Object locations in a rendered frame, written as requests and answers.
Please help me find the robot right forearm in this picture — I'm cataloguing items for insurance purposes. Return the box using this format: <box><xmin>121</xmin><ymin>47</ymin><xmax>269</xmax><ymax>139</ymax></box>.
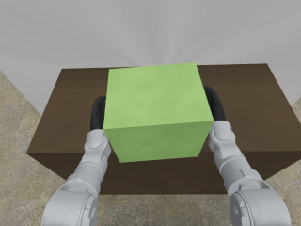
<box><xmin>208</xmin><ymin>121</ymin><xmax>292</xmax><ymax>225</ymax></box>

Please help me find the robot right hand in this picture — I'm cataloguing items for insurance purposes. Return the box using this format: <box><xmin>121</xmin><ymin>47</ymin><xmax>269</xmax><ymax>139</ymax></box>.
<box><xmin>203</xmin><ymin>86</ymin><xmax>226</xmax><ymax>121</ymax></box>

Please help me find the carton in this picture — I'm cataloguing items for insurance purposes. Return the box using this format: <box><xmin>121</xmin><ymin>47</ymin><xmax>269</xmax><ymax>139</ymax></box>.
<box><xmin>103</xmin><ymin>62</ymin><xmax>214</xmax><ymax>163</ymax></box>

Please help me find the pedestal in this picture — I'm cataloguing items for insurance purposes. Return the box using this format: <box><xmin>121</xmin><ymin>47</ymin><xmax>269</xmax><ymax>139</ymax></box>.
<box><xmin>26</xmin><ymin>63</ymin><xmax>301</xmax><ymax>195</ymax></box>

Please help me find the right robot upper arm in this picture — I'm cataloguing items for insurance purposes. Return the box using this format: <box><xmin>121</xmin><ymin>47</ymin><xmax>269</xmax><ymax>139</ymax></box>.
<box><xmin>230</xmin><ymin>188</ymin><xmax>291</xmax><ymax>226</ymax></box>

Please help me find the robot left forearm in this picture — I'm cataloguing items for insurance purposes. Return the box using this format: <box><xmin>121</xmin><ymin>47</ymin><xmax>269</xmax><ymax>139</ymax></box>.
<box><xmin>41</xmin><ymin>129</ymin><xmax>111</xmax><ymax>226</ymax></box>

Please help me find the robot left hand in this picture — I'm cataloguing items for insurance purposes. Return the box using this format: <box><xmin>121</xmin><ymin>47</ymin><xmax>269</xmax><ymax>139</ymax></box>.
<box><xmin>90</xmin><ymin>96</ymin><xmax>106</xmax><ymax>131</ymax></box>

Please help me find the left robot upper arm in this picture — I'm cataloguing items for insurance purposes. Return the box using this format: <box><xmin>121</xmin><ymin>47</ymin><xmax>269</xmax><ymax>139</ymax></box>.
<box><xmin>42</xmin><ymin>190</ymin><xmax>98</xmax><ymax>226</ymax></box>

